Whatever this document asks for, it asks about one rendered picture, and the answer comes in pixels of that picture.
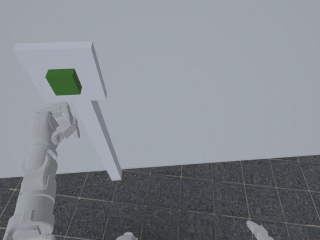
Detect robot right hand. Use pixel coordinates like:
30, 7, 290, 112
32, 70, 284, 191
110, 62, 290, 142
246, 220, 274, 240

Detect left robot shin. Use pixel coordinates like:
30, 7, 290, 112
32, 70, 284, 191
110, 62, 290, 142
124, 232, 134, 236

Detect robot left hand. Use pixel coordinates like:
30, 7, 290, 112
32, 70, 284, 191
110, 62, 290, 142
31, 101, 80, 150

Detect button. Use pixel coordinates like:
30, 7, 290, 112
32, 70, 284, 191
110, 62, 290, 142
45, 68, 82, 96

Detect panel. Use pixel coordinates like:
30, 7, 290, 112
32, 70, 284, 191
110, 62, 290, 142
12, 41, 122, 181

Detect robot left forearm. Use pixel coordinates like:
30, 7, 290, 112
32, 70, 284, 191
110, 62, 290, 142
3, 143, 58, 240

